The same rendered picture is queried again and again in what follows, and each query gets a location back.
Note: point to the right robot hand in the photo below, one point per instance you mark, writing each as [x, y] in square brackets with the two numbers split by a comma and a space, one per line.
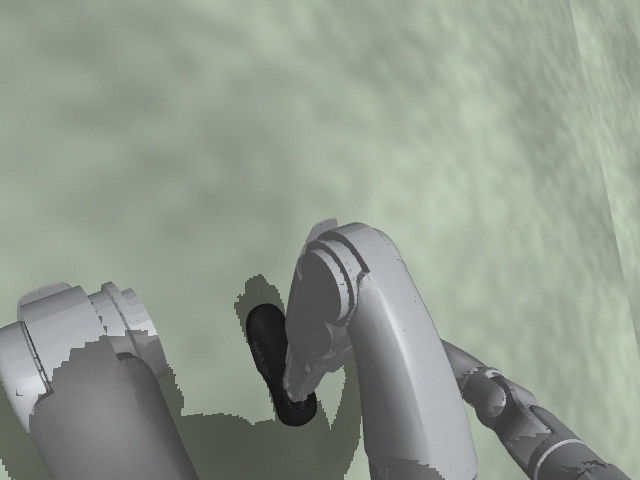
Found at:
[463, 364]

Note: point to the right robot foot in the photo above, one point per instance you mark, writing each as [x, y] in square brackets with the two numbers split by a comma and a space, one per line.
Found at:
[265, 328]

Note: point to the right robot arm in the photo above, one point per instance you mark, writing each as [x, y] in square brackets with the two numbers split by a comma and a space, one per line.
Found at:
[543, 447]

